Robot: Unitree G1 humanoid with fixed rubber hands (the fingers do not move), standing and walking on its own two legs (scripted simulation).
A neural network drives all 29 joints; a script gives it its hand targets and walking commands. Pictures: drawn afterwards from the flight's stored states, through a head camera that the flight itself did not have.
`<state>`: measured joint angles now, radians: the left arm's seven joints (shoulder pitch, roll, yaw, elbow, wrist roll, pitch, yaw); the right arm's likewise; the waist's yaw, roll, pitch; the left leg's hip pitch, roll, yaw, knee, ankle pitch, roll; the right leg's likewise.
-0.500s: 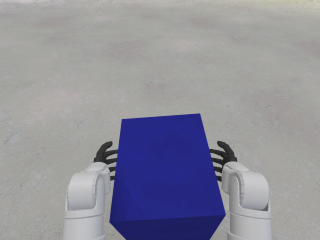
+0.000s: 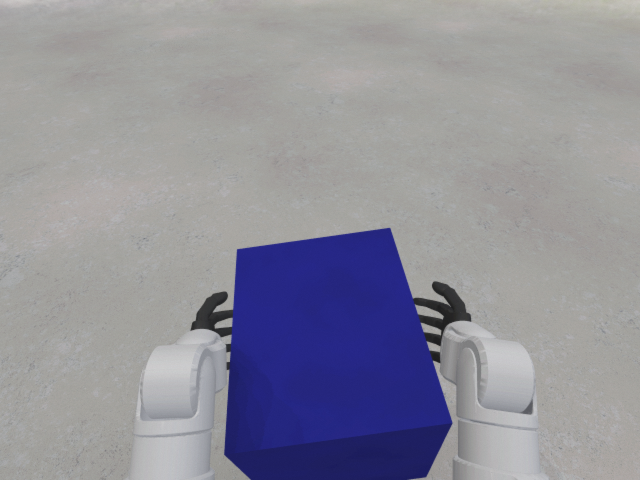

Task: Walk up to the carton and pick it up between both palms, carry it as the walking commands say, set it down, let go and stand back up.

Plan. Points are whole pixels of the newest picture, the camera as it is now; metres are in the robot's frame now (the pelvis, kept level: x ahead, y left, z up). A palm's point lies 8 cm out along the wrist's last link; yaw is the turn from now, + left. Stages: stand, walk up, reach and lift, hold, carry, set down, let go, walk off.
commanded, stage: carry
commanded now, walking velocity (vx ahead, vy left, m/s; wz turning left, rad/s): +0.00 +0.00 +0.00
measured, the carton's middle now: (330, 362) +0.28 -0.01 +0.01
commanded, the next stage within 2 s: none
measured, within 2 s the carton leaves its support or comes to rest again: neither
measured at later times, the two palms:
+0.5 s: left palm (197, 319) +0.30 +0.16 +0.08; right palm (429, 313) +0.31 -0.13 +0.08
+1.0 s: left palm (229, 299) +0.32 +0.12 +0.09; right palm (454, 335) +0.29 -0.17 +0.06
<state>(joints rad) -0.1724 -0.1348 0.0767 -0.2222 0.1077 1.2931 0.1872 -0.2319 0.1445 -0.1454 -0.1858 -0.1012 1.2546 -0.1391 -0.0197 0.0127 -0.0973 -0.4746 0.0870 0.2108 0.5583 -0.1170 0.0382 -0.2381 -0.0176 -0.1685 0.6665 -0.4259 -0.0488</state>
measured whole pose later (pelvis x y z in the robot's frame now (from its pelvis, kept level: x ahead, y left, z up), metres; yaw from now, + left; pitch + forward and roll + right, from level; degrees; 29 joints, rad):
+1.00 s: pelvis +0.03 +0.00 +0.00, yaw -3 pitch +2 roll +1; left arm -0.21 -0.14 0.10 -0.10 0.17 0.99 0.10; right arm -0.16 0.13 -0.10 -0.10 -0.13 1.06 -0.12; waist -0.01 0.02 -0.09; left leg -0.44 0.09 0.24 0.52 -0.10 0.04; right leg -0.22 -0.02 -0.14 0.62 -0.43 -0.04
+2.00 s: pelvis -0.06 +0.01 -0.01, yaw -3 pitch +3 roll +0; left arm -0.37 -0.19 0.13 -0.18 0.11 1.26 0.27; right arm -0.35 0.18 -0.20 -0.20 -0.08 1.27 -0.28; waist -0.04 -0.03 0.01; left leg -0.57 0.10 0.13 0.88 -0.37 0.01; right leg -0.45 -0.06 -0.20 0.76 -0.35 -0.06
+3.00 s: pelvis -0.34 +0.05 +0.01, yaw +2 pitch -1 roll +0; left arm -0.29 -0.16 0.13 -0.16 0.05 1.27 0.34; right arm -0.34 0.17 -0.17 -0.06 -0.11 1.24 -0.25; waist 0.05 0.00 -0.08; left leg -0.33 0.06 0.09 0.61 -0.26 0.00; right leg -0.45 -0.09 -0.10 0.52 -0.19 0.03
